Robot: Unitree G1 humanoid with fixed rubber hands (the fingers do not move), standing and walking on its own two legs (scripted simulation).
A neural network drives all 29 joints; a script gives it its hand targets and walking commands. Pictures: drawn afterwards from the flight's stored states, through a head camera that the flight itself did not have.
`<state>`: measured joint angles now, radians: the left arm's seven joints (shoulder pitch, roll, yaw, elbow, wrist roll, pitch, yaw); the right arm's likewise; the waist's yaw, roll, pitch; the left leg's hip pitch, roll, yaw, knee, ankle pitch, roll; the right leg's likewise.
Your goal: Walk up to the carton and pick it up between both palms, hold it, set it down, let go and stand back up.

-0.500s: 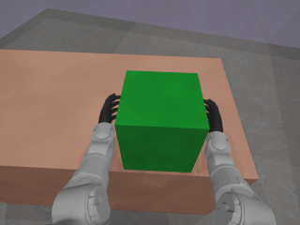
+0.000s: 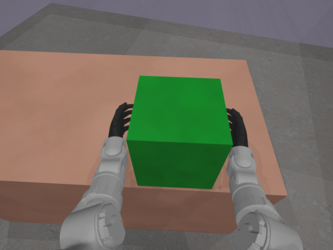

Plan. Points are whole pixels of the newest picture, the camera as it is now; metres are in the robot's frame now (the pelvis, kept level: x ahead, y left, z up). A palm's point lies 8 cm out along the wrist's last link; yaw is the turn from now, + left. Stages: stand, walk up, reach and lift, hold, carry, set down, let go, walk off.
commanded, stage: set down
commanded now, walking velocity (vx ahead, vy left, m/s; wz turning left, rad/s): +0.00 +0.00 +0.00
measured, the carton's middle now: (177, 134) +0.42 -0.01 +0.00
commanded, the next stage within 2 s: none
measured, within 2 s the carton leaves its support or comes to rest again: neither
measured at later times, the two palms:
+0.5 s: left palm (117, 135) +0.39 +0.15 +0.03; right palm (238, 142) +0.38 -0.16 +0.03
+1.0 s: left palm (118, 135) +0.41 +0.15 +0.01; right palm (235, 143) +0.39 -0.16 +0.01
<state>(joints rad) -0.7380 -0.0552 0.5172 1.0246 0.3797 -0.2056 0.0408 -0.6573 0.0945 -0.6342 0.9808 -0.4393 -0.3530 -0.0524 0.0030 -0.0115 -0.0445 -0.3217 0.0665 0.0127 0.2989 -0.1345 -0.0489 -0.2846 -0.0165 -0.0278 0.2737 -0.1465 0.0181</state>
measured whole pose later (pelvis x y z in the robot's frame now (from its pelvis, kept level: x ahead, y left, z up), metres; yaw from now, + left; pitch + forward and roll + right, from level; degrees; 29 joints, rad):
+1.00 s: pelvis +0.00 +0.01 -0.01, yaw -3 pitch +17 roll -1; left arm -0.84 0.09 0.18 1.33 0.01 -0.30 0.14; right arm -0.78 -0.09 -0.10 1.28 0.10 -0.32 -0.11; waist 0.03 0.00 -0.18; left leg -0.58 0.10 0.05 0.49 -0.21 -0.05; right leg -0.55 0.01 0.01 0.43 -0.18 0.02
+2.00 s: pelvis -0.02 -0.01 -0.01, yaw -1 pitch +7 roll -1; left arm -0.94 0.31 0.04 0.88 -0.23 0.34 0.07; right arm -0.92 -0.34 0.10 0.99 0.44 0.19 -0.12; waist 0.02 -0.01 -0.10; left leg -0.36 0.09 0.02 0.40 -0.16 -0.06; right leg -0.32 0.01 -0.02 0.37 -0.16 0.01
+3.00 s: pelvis -0.01 +0.00 +0.00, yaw -2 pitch -2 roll +0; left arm -0.16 0.15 0.12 0.19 -0.12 0.32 0.03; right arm -0.18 -0.23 0.03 0.35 0.28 0.03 -0.11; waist 0.01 -0.01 0.05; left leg -0.13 0.08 0.05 0.33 -0.17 -0.06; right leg -0.13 -0.01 0.01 0.34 -0.19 0.01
